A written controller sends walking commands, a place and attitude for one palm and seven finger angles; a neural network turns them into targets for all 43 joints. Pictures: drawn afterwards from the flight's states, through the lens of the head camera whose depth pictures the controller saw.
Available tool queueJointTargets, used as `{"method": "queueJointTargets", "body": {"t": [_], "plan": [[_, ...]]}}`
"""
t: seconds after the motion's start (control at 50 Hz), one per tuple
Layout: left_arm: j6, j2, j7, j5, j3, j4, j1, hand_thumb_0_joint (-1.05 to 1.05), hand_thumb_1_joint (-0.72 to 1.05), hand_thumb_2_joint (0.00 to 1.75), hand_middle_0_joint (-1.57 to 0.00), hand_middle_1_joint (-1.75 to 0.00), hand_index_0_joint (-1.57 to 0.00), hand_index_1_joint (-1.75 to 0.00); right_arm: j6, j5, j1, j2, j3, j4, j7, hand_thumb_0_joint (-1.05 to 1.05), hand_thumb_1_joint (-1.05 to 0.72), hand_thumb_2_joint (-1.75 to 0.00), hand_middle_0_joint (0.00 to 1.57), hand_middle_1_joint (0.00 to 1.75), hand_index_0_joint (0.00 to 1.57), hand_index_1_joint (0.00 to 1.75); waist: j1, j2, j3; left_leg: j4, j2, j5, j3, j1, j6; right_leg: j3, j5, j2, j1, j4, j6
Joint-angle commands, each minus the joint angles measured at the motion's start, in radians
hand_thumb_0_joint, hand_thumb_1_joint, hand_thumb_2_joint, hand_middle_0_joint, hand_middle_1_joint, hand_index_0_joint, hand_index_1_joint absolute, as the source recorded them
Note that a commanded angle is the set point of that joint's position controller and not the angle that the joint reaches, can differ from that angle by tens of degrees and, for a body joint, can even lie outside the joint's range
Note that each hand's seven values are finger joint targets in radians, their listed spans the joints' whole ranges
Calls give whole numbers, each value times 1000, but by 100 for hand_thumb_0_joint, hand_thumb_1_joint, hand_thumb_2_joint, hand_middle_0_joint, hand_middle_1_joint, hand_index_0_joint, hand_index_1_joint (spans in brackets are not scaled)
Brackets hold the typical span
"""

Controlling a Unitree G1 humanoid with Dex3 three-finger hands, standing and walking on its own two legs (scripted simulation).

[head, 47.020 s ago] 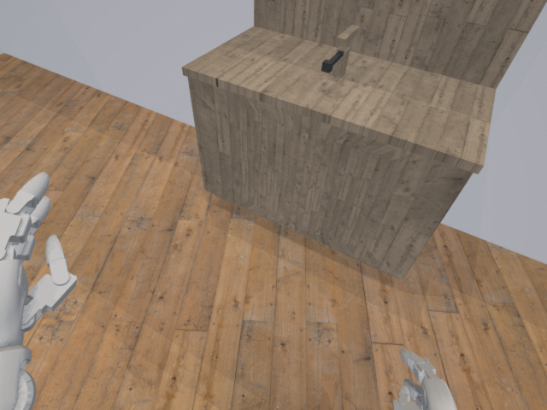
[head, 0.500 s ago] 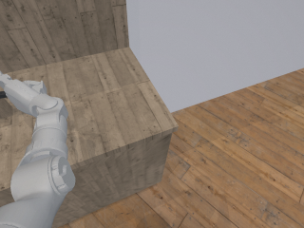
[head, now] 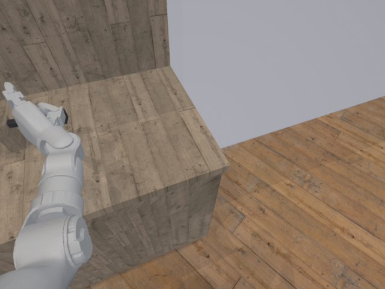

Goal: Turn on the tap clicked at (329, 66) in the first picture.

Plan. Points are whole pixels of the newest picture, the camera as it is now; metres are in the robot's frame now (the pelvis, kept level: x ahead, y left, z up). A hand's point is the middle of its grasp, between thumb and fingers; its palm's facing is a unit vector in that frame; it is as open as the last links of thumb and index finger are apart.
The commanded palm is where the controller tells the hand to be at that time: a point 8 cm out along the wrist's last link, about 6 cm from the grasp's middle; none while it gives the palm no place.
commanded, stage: draw the hand back beside the body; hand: left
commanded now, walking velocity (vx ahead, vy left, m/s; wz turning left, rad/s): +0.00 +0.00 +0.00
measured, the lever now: (60, 116) +0.53 +0.33 +0.04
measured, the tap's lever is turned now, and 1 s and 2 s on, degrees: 81 81 81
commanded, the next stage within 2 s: step back with the hand held close in 1.40 s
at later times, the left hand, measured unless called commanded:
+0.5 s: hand (31, 164) +0.30 +0.26 +0.16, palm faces +0.36 -0.90 -0.23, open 7.7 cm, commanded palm +0.26 +0.29 +0.16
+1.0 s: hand (15, 213) +0.22 +0.24 +0.17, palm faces +0.34 -0.89 -0.30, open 7.5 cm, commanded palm +0.17 +0.28 +0.19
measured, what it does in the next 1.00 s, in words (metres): stands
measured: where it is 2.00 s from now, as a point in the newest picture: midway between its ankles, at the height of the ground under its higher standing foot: outside the picture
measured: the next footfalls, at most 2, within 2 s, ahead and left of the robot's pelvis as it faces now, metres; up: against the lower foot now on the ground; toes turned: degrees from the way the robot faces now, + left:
none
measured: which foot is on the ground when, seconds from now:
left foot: down 0.00-1.00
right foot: down 0.00-1.00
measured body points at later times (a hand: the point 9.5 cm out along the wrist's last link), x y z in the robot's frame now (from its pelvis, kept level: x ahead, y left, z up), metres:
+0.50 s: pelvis -0.02 +0.01 +0.02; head -0.04 +0.00 +0.47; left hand +0.28 +0.30 +0.17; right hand +0.14 -0.23 -0.08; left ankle -0.01 +0.13 -0.72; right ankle -0.05 -0.10 -0.72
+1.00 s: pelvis -0.02 +0.01 +0.02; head -0.04 -0.02 +0.47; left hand +0.19 +0.28 +0.19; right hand +0.15 -0.23 -0.07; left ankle -0.01 +0.13 -0.72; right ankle -0.05 -0.10 -0.72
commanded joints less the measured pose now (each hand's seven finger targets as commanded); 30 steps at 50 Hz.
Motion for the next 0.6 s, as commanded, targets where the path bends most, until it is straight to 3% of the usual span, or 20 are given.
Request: {"method": "queueJointTargets", "body": {"t": [0.0, 0.04, 0.06, 0.1, 0.12, 0.14, 0.16, 0.18, 0.2, 0.24, 0.26, 0.3, 0.36, 0.42, 0.46, 0.48, 0.5, 0.52, 0.56, 0.58], "plan": [[-79, 201, -229, -26, -119, -422, -261, 0, 90, 90, -16, -16, -16, -16, -17, 45, 58, -142, -53, -130, -46, 0, -90, -90, 20, 30, 20, 30, 38, 72, -421, -55, -3, 646, 45, 375, 43, 31, 626, 2, 217, -66, 7], [-81, 211, -344, -116, -91, -480, -95, 0, 90, 90, -16, -17, -16, -17, -13, 66, 32, -139, -48, -154, -61, 0, -90, -90, 20, 30, 20, 30, 71, 23, -372, -83, 0, 644, 58, 346, 45, 39, 690, 2, 291, -83, 11], [-76, 239, -399, -171, -42, -478, -7, 0, 90, 90, -16, -17, -16, -17, -11, 75, 17, -142, -42, -160, -69, 0, -90, -90, 20, 30, 20, 30, 93, 5, -338, -103, -3, 621, 62, 326, 46, 39, 702, 1, 330, -96, 10], [-41, 287, -418, -231, 42, -539, 92, 0, 90, 90, -16, -18, -16, -18, -13, 91, -31, -133, -29, -196, -84, 0, -90, -90, 20, 30, 20, 30, 131, -36, -259, -142, -12, 523, 83, 256, 51, 42, 743, -13, 393, -116, 26], [-35, 474, -435, -156, 41, -450, 257, 0, 90, 90, -16, -18, -16, -18, -11, 91, -16, -145, -26, -187, -64, 0, -90, -90, 20, 30, 20, 30, 120, -20, -185, -166, -15, 443, 89, 275, 59, 65, 749, -50, 398, -122, 35], [-38, 446, -451, -172, 37, -495, 262, 0, 90, 90, -16, -19, -16, -19, -8, 96, -41, -139, -22, -215, -60, 0, -90, -90, 20, 30, 20, 30, 113, -29, -122, -192, -15, 406, 89, 254, 59, 56, 697, -47, 389, -140, 32], [-48, 484, -460, -178, 69, -553, 254, 0, 90, 90, -16, -19, -16, -19, -11, 99, -59, -141, -24, -221, -64, 0, -90, -90, 20, 30, 20, 30, 122, -12, -122, -200, -17, 400, 84, 271, 60, 52, 645, -45, 397, -152, 24], [-57, 428, -479, -181, 0, -633, 234, 0, 90, 90, -16, -19, -16, -19, -21, 104, -95, -135, -21, -243, -66, 0, -90, -90, 20, 30, 20, 30, 114, 47, -93, -217, -17, 391, 93, 303, 58, 57, 592, -38, 371, -173, 20], [-64, 426, -485, -188, -13, -692, 195, 0, 90, 90, -16, -19, -16, -19, -35, 105, -111, -137, -22, -252, -69, 0, -90, -90, 20, 30, 20, 30, 104, 33, -83, -228, -15, 376, 87, 330, 58, 54, 551, -33, 352, -194, 19], [-78, 379, -496, -195, -74, -791, 144, 0, 90, 90, -17, -20, -17, -20, -69, 107, -141, -140, -21, -259, -70, 0, -90, -90, 20, 30, 20, 30, 84, 65, -72, -244, -11, 352, 80, 395, 57, 59, 479, -23, 301, -230, 16], [-85, 332, -500, -195, -125, -829, 100, 0, 90, 90, -17, -20, -17, -20, -85, 108, -153, -138, -20, -255, -73, 0, -90, -90, 20, 30, 20, 30, 68, 85, -57, -253, -8, 343, 76, 431, 56, 58, 440, -17, 265, -244, 14], [-87, 281, -496, -194, -173, -822, 106, 0, 90, 90, -17, -21, -17, -21, -116, 105, -156, -142, -18, -241, -76, 0, -90, -90, 20, 30, 20, 30, 62, 79, -33, -269, -6, 304, 57, 465, 53, 54, 376, -9, 229, -259, 10], [-94, 158, -502, -194, -278, -828, 143, 0, 90, 90, -17, -22, -17, -22, -147, 107, -172, -136, -12, -231, -78, 0, -90, -90, 20, 30, 20, 30, 54, 73, -8, -294, -7, 248, 38, 506, 47, 45, 301, -6, 198, -277, 6], [-91, 178, -497, -198, -243, -783, 246, 0, 90, 90, -18, -23, -18, -23, -151, 102, -189, -138, -8, -221, -82, 0, -90, -90, 20, 30, 20, 30, 74, -37, 4, -314, -10, 187, 34, 467, 53, 42, 256, -13, 237, -284, 9], [-95, 236, -502, -199, -175, -788, 314, 0, 90, 90, -18, -23, -18, -23, -147, 101, -207, -142, -3, -222, -83, 0, -90, -90, 20, 30, 20, 30, 96, -61, 1, -327, -15, 186, 32, 456, 51, 38, 251, -13, 266, -294, 9], [-100, 219, -506, -203, -182, -819, 336, 0, 90, 90, -18, -24, -18, -24, -146, 99, -220, -129, 1, -231, -81, 0, -90, -90, 20, 30, 20, 30, 100, -40, -14, -330, -15, 194, 37, 460, 48, 40, 257, -20, 293, -286, 7], [-107, 255, -506, -203, -144, -864, 340, 0, 90, 90, -18, -24, -18, -24, -146, 97, -231, -129, 4, -236, -82, 0, -90, -90, 20, 30, 20, 30, 110, -32, -30, -330, -16, 212, 38, 466, 48, 43, 278, -20, 310, -290, 6], [-111, 258, -509, -205, -132, -903, 375, 0, 90, 90, -18, -24, -18, -24, -148, 94, -241, -122, 6, -243, -81, 0, -90, -90, 20, 30, 20, 30, 116, 6, -39, -331, -15, 228, 44, 471, 45, 43, 294, -25, 331, -287, 5], [-114, 322, -510, -205, -59, -966, 441, 0, 90, 90, -18, -25, -18, -25, -149, 90, -244, -120, 12, -247, -79, 0, -90, -90, 20, 30, 20, 30, 133, 78, -35, -339, -16, 251, 39, 467, 35, 42, 310, -23, 355, -298, -1], [-115, 274, -514, -209, -93, -995, 463, 0, 90, 90, -18, -25, -18, -25, -149, 90, -253, -104, 17, -257, -79, 0, -90, -90, 20, 30, 20, 30, 129, 98, -5, -343, -14, 251, 43, 460, 32, 41, 310, -24, 354, -297, -2]]}}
